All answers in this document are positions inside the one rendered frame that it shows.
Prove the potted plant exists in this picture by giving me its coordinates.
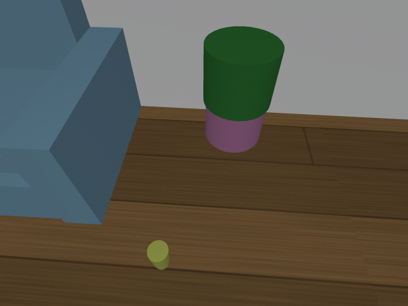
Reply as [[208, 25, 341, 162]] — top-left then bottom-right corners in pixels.
[[203, 26, 284, 153]]

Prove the sofa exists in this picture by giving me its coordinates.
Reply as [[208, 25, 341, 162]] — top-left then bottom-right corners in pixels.
[[0, 0, 141, 224]]

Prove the cup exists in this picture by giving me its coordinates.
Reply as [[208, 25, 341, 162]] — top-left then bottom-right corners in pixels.
[[147, 240, 170, 270]]

